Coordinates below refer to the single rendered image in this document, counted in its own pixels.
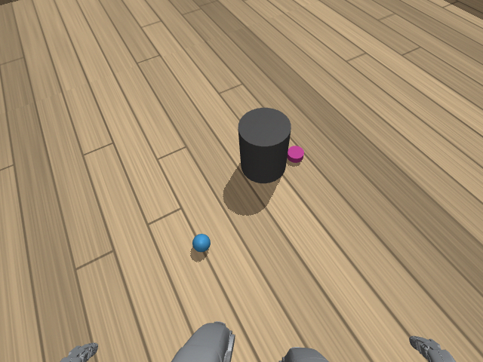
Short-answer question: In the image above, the right robot hand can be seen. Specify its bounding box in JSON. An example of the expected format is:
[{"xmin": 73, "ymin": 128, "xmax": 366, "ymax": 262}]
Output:
[{"xmin": 409, "ymin": 336, "xmax": 456, "ymax": 362}]

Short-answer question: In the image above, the left robot hand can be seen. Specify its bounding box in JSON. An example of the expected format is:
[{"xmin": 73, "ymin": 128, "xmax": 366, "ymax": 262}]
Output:
[{"xmin": 60, "ymin": 342, "xmax": 98, "ymax": 362}]

